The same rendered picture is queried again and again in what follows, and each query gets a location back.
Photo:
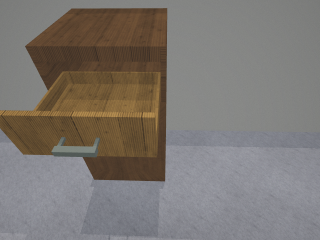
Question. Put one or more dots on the cabinet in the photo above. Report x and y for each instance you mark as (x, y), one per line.
(110, 40)

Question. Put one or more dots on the drawer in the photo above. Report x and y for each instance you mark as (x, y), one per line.
(121, 108)

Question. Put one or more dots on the handle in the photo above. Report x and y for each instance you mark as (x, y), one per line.
(75, 151)

